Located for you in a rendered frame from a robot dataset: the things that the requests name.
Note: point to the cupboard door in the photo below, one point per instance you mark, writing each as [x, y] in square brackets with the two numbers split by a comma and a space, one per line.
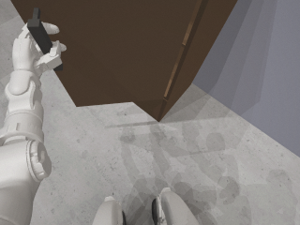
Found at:
[118, 51]

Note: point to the robot left upper arm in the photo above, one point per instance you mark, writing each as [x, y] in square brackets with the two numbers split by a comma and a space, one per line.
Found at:
[23, 165]

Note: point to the left robot forearm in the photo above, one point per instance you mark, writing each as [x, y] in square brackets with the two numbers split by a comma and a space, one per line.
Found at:
[25, 114]

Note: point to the right robot shin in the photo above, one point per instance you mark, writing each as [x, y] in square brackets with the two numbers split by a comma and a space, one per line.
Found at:
[159, 220]

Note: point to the left robot thigh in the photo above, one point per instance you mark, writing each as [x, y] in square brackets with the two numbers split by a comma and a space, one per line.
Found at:
[109, 213]

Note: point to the left robot hand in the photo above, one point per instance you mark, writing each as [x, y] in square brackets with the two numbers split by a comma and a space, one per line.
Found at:
[27, 56]

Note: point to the handle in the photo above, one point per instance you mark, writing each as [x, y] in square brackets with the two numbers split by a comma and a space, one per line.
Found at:
[40, 35]

